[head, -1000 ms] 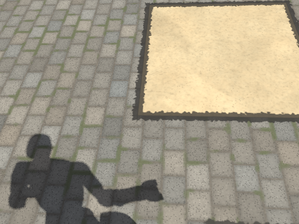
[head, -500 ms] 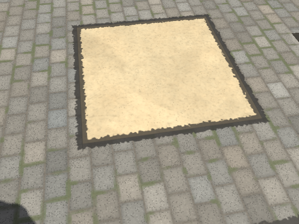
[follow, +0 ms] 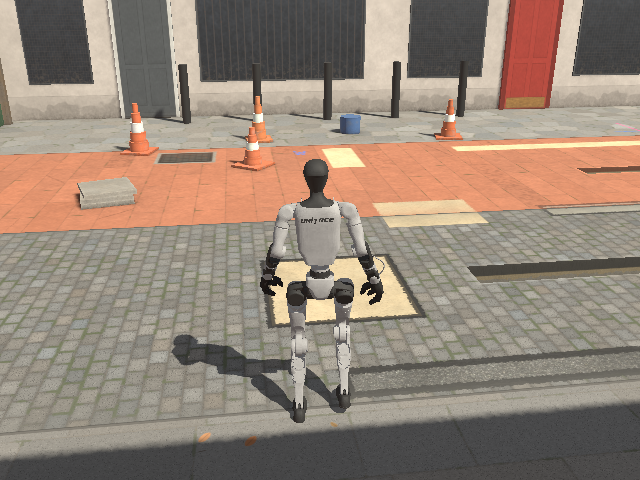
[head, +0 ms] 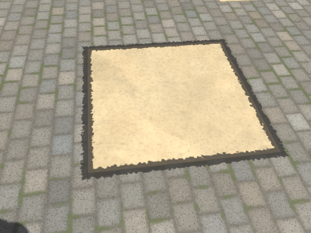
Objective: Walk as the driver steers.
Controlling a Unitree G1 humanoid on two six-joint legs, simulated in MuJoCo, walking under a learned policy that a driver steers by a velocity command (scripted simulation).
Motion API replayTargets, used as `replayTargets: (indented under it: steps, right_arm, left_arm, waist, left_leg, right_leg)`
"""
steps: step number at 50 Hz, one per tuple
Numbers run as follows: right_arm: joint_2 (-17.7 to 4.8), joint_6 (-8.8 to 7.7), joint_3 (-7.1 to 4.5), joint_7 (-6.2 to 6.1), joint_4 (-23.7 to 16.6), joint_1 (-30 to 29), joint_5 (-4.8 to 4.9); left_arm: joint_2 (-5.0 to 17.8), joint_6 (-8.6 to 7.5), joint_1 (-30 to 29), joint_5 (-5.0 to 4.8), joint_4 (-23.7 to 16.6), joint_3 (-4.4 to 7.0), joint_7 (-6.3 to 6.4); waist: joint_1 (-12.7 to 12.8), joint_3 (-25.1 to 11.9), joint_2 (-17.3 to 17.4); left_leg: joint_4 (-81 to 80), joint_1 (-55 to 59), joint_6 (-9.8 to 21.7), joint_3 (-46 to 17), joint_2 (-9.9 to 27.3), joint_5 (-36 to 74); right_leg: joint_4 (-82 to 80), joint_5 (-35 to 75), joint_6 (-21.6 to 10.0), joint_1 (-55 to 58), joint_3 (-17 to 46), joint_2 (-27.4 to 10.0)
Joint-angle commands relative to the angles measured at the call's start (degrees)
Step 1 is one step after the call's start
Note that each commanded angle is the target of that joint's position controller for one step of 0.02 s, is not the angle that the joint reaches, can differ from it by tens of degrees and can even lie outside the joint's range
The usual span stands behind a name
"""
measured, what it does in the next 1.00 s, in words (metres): walks ahead, turning left: right foot, then left foot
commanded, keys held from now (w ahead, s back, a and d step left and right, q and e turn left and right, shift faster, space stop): w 0.18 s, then w+q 0.82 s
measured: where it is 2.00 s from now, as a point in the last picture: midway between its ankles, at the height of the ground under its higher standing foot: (88, 149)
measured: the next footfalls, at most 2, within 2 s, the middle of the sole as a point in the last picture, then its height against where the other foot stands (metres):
right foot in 0.30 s outside the picture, level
left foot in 0.84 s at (113, 229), level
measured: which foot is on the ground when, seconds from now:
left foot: down 0.00-0.32, up 0.34-0.82, down 0.84-1.00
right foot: up 0.00-0.28, down 0.30-0.84, up 0.86-1.00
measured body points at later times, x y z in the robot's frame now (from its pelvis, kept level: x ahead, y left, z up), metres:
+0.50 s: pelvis +0.23 -0.05 +0.01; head +0.26 -0.05 +0.46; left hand +0.31 +0.23 -0.10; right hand +0.35 -0.32 -0.11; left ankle +0.21 +0.10 -0.65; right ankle +0.27 -0.14 -0.73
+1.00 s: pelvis +0.48 +0.07 +0.00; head +0.52 +0.10 +0.45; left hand +0.51 +0.39 -0.11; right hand +0.70 -0.14 -0.09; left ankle +0.50 +0.15 -0.73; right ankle +0.50 -0.10 -0.64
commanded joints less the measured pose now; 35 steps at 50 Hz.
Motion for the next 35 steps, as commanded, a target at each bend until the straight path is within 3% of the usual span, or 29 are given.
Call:
replayTargets:
  steps: [1, 2, 4, 7, 9, 11, 13, 14, 15, 16, 17, 18, 19, 20, 22, 25, 27, 30, 35]
  right_arm:
    - [-9.2, -0.35, -2.37, -0.37, -1.0, 6.9, 0.17]
    - [-8.1, 0.10, -1.93, -0.48, -1.1, 6.6, 0.08]
    - [-6.9, 0.93, -1.40, -0.68, -1.6, 5.5, 0.04]
    - [-8.8, 0.94, -1.66, -1.23, -1.9, 5.4, 0.22]
    - [-10.7, 0.51, -2.18, -1.31, -1.3, 6.9, 0.66]
    - [-11.2, 0.41, -2.49, -1.29, -0.7, 7.2, 1.22]
    - [-12.5, 0.73, -3.03, -1.41, -0.6, 6.6, 1.23]
    - [-12.2, 1.02, -2.94, -1.43, -0.7, 6.1, 0.98]
    - [-10.5, 0.92, -2.29, -1.46, -2.0, 5.2, 0.04]
    - [-1.4, 0.52, 0.06, -1.36, -3.8, 12.2, -0.46]
    - [-5.4, -0.38, -0.66, -1.05, -3.0, 11.9, 1.52]
    - [-9.2, -0.30, -2.17, -0.91, -4.6, 5.9, 3.19]
    - [-8.9, -0.21, -2.09, -1.04, -5.6, 2.4, 2.99]
    - [-7.9, 0.03, -2.14, -1.25, -5.5, 1.3, 2.03]
    - [-5.8, 1.65, -2.37, -1.29, -4.0, 4.3, 1.88]
    - [-4.3, 3.45, -2.38, -1.63, -5.2, 2.3, 1.44]
    - [-4.4, 3.45, -2.47, -1.66, -6.6, -0.8, 1.01]
    - [-3.7, 2.48, -2.04, -0.41, -8.3, -5.4, 0.96]
    - [-2.8, 2.09, -1.17, 1.72, -12.8, -15.2, 1.05]
  left_arm:
    - [5.0, -3.51, -12.0, -0.06, -8.5, 1.03, -0.90]
    - [4.8, -3.56, -12.7, 0.31, -8.5, 1.03, -1.39]
    - [1.9, -3.62, -13.9, 0.41, -8.9, 0.01, -2.70]
    - [-0.4, -3.84, -18.1, 0.33, -10.2, -1.14, -3.88]
    - [1.5, -3.76, -19.2, 0.09, -10.8, -0.67, -3.91]
    - [3.6, -3.86, -18.7, -0.04, -11.1, 0.08, -3.58]
    - [6.5, -3.80, -12.6, 0.11, -10.0, 1.49, -2.67]
    - [8.4, -3.55, -4.5, 0.06, -7.7, 2.70, -1.94]
    - [10.5, -3.07, 5.6, 0.38, -5.4, 3.67, -1.00]
    - [16.0, -2.89, 10.8, 2.24, -4.3, 4.45, -0.64]
    - [11.8, -3.14, 10.1, 2.50, -4.6, 3.28, -0.96]
    - [8.6, -3.33, 5.3, 1.71, -4.1, 2.20, -0.95]
    - [7.0, -3.45, 1.9, 1.15, -3.5, 1.76, -0.93]
    - [5.6, -3.77, -0.8, 1.50, -2.9, 1.47, -1.11]
    - [3.5, -4.89, -4.5, 2.30, -2.0, 1.28, -1.38]
    - [4.3, -6.28, -5.7, 2.11, 0.1, 1.84, -1.42]
    - [5.4, -6.39, -4.9, 2.30, 1.4, 2.24, -1.04]
    - [6.9, -5.82, -4.0, 2.17, 2.3, 2.56, -0.41]
    - [9.9, -4.06, 0.9, 1.00, 4.5, 3.48, -0.13]
  waist:
    - [-4.1, 7.8, 7.9]
    - [-3.9, 7.1, 7.2]
    - [-3.5, 6.4, 7.6]
    - [-4.2, 7.4, 7.8]
    - [-3.9, 8.0, 8.8]
    - [-2.1, 7.8, 8.9]
    - [2.5, 2.8, 9.7]
    - [6.9, -2.3, 9.0]
    - [11.5, -9.2, 7.5]
    - [7.7, -20.2, -8.9]
    - [8.5, -23.1, -12.2]
    - [7.4, -10.8, -8.4]
    - [5.7, -4.2, -5.2]
    - [3.7, -1.2, -2.8]
    - [0.2, 0.3, -4.7]
    - [-0.9, 3.6, -3.0]
    - [-0.4, 5.0, -1.7]
    - [1.1, 5.7, -0.4]
    - [5.3, 8.1, 1.2]
  left_leg:
    - [-15.7, 21.2, 12.5, -23.4, 19.2, 15.9]
    - [-16.2, 20.3, 11.0, -19.3, 17.7, 21.0]
    - [-17.6, 14.4, 9.5, -12.4, 13.9, 26.7]
    - [-20.8, 4.2, 8.3, -6.4, 10.9, 26.2]
    - [-21.7, 3.9, 8.2, -6.6, 12.6, 26.1]
    - [-19.3, 6.1, 7.3, -7.7, 14.3, 33.1]
    - [-10.6, 7.6, 5.8, -6.8, 14.3, 51.8]
    - [-1.1, 4.9, 4.5, -5.3, 12.2, 56.9]
    - [12.4, -6.2, 2.7, -5.3, 9.9, 46.3]
    - [35.8, -24.2, -0.8, -3.5, 0.5, 5.6]
    - [45.1, -28.7, -0.8, -10.6, -1.1, -8.8]
    - [48.0, -33.7, -0.8, -9.4, 2.1, -5.0]
    - [46.6, -33.7, -0.4, -7.0, 4.9, -0.4]
    - [44.5, -31.3, -0.4, -6.6, 6.7, 3.0]
    - [42.1, -25.2, -0.7, -7.1, 8.9, 6.6]
    - [39.2, -27.1, -1.8, -7.2, 9.6, 9.1]
    - [34.8, -31.0, -2.5, -8.1, 9.7, 14.2]
    - [24.0, -31.6, -2.6, -6.1, 9.1, 23.1]
    - [11.8, -33.2, -0.8, -1.1, 8.3, 23.8]
  right_leg:
    - [10.5, 1.6, -0.3, -35.7, 1.3, -4.4]
    - [8.9, 4.7, -0.3, -34.1, 0.6, -5.4]
    - [2.8, 11.1, 0.5, -27.2, -2.6, -4.7]
    - [-10.0, 21.2, 0.8, -14.1, -5.4, -2.5]
    - [-14.6, 23.5, 0.0, -9.8, -4.9, -1.8]
    - [-17.9, 23.2, -1.5, -7.1, -3.4, -1.2]
    - [-19.5, 21.7, -3.5, 2.5, -3.9, 0.9]
    - [-20.9, 22.7, -5.0, 13.9, -4.6, 1.7]
    - [-18.2, 22.0, -7.1, 31.1, 1.1, -4.3]
    - [-22.1, 8.8, -13.9, 49.4, 26.6, -21.6]
    - [-33.6, -2.4, -16.1, 44.6, 43.0, -25.6]
    - [-35.9, -6.4, -13.5, 35.5, 34.7, -23.7]
    - [-36.9, -1.2, -12.1, 27.2, 26.1, -21.7]
    - [-38.3, 5.1, -11.0, 20.4, 20.0, -19.1]
    - [-41.7, 11.7, -10.3, 12.6, 10.7, -16.0]
    - [-45.4, 16.7, -11.3, 8.7, 3.9, -16.2]
    - [-46.1, 18.9, -11.6, 10.4, 0.6, -16.3]
    - [-45.8, 22.7, -10.7, 13.3, -5.4, -15.0]
    - [-44.1, 24.9, -9.7, 21.7, -9.8, -17.3]
Velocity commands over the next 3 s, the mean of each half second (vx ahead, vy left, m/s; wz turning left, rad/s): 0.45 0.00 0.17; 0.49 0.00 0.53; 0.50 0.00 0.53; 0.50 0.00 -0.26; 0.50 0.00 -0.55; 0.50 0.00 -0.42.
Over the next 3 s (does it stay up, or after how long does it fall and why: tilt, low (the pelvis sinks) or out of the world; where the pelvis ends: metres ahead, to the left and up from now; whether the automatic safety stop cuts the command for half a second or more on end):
stays up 1.47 0.48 0.01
